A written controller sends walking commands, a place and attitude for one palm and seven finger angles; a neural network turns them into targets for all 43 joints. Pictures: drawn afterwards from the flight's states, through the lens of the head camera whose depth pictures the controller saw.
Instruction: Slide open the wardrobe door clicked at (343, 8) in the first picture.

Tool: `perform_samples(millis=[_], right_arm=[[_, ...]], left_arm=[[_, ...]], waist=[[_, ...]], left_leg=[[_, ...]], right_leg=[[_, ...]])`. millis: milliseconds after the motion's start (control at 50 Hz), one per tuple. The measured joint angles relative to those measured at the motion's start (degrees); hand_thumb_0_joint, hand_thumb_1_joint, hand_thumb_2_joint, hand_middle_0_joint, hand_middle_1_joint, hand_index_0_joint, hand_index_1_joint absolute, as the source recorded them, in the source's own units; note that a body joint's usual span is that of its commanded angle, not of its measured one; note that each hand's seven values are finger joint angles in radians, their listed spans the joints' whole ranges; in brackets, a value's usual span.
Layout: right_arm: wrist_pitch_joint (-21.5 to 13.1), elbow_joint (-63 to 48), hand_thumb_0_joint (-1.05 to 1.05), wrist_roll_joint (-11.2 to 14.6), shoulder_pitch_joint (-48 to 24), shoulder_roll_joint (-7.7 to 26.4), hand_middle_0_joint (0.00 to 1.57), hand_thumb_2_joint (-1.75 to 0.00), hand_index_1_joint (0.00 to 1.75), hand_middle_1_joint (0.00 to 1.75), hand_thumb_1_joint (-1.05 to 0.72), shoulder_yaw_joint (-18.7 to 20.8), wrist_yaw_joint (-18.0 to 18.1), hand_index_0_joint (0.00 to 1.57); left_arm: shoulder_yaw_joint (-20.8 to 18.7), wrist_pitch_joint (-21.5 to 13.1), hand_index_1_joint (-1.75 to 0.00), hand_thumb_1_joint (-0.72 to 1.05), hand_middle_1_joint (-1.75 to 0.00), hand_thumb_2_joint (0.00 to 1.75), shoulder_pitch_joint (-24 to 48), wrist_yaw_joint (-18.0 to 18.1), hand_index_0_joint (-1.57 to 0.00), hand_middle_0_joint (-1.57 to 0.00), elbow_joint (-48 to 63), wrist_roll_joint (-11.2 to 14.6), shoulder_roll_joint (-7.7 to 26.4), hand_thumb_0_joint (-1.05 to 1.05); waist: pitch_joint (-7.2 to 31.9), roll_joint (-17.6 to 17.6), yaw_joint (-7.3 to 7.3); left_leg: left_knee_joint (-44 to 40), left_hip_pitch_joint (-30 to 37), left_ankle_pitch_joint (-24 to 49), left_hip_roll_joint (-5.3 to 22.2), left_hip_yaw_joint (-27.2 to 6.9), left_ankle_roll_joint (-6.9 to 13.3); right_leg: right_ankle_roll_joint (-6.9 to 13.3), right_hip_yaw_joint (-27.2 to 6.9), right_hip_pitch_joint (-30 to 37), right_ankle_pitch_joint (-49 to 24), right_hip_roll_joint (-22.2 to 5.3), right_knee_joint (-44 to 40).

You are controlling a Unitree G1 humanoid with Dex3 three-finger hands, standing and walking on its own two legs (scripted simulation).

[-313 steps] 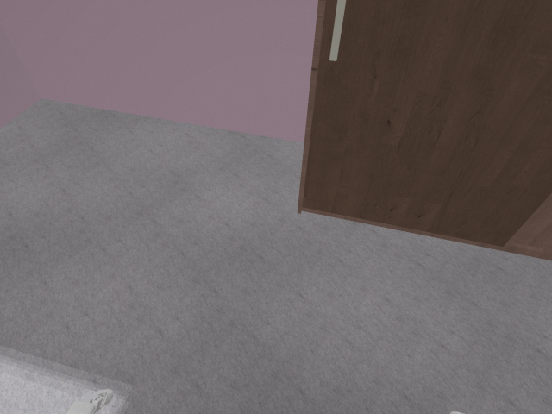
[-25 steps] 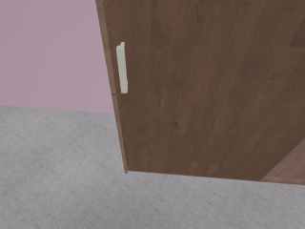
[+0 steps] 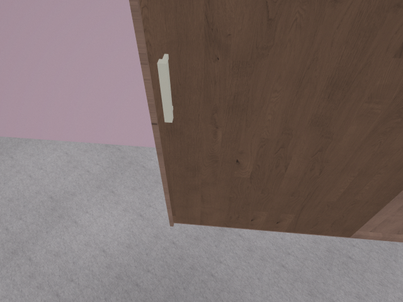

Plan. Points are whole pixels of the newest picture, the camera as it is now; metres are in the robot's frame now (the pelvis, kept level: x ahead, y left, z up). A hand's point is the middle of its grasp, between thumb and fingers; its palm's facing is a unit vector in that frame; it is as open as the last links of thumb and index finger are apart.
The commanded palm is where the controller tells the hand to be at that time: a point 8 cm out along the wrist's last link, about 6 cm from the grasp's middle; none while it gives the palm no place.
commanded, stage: look again from close up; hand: left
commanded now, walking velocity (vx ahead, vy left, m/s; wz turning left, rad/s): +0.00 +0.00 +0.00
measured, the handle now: (167, 89) +0.59 +0.13 +0.11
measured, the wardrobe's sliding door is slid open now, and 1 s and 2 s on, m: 0.00 0.00 0.00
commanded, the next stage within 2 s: shuffle to correct the standing spot in 0.60 s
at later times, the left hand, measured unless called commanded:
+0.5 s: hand out of the picture +0.01 +0.16 -0.17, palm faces +0.04 -0.98 -0.17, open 7.3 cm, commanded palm none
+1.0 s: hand out of the picture +0.01 +0.16 -0.18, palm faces +0.08 -0.99 -0.14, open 7.4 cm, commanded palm none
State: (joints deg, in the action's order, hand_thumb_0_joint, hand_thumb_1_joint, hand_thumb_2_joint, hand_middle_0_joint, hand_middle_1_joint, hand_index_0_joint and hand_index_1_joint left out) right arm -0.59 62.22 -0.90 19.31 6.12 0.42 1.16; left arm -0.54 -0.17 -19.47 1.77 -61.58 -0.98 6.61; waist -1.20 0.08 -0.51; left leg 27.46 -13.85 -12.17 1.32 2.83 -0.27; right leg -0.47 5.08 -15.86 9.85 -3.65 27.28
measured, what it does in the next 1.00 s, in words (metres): stands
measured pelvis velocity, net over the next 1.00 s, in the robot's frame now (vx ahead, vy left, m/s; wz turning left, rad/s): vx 0.04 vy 0.00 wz -0.01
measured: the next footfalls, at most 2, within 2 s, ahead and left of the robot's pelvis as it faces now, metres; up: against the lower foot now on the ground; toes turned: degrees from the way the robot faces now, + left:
left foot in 1.42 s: +0.22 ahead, +0.13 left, +0.00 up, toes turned +7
right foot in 1.68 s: +0.15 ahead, -0.10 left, +0.00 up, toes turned -4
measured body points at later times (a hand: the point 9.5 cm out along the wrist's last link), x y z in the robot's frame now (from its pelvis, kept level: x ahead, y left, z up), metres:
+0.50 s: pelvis +0.01 +0.00 +0.00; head +0.02 +0.00 +0.45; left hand +0.01 +0.21 -0.16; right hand +0.00 -0.21 -0.16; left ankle +0.03 +0.12 -0.74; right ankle +0.05 -0.13 -0.74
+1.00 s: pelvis +0.04 +0.00 +0.00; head +0.04 +0.01 +0.45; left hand +0.00 +0.21 -0.17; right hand +0.00 -0.21 -0.16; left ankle +0.03 +0.12 -0.74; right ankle +0.05 -0.12 -0.74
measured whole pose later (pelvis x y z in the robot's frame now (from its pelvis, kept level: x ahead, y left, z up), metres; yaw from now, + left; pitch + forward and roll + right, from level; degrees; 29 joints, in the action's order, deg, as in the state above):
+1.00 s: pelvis +0.04 +0.00 +0.00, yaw -1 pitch -1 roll +0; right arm -0.4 63.1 -1.6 22.5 6.2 0.9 0.9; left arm -1.9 -0.1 -22.2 0.9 -61.7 -1.3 6.8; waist -0.2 1.1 -0.8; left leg 31.3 -12.6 -17.6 1.7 2.9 0.1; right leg 0.4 4.1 -15.0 16.5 -2.9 31.5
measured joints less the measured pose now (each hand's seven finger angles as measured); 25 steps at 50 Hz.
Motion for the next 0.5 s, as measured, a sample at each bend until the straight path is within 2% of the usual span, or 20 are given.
perform_samples(millis=[500], right_arm=[[-0.29,1.07,0.01,0.14,-0.81,0.15,0.20,-0.90,0.30,0.30,-0.91,-0.21,0.09,0.20]], left_arm=[[0.17,-0.31,-0.30,0.91,-0.30,0.90,1.15,0.09,-0.20,-0.20,-0.46,0.12,0.43,0.00]], waist=[[-0.74,0.07,0.14]], left_leg=[[-1.70,2.37,-0.34,0.35,0.33,-0.36]], right_leg=[[0.16,-0.27,1.93,0.52,0.46,-1.16]])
